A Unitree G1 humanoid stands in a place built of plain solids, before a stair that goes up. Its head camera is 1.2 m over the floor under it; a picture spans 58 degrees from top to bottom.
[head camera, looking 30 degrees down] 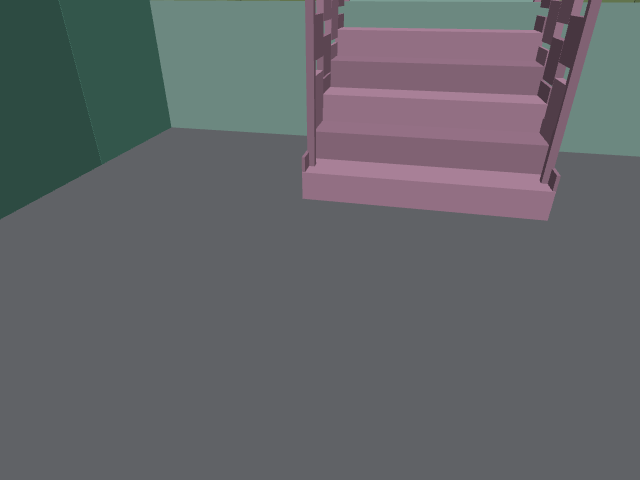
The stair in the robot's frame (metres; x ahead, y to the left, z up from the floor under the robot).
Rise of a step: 0.19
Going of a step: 0.28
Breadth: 1.52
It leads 12 degrees to the right of straight ahead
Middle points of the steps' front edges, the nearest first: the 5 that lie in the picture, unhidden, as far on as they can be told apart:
2.47 -0.63 0.19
2.74 -0.68 0.37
3.01 -0.74 0.56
3.29 -0.80 0.75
3.56 -0.86 0.94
